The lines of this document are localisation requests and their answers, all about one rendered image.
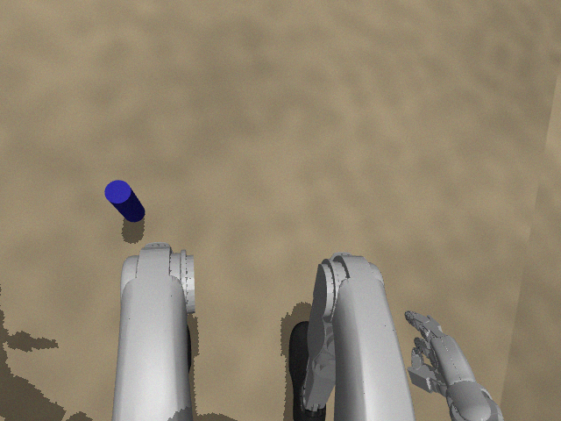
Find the right robot hand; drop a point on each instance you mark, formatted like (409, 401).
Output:
(449, 363)

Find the can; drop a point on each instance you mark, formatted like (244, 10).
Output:
(121, 196)

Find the right robot foot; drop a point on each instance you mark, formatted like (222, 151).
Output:
(298, 359)

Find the right robot arm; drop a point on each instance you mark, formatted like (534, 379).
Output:
(470, 401)

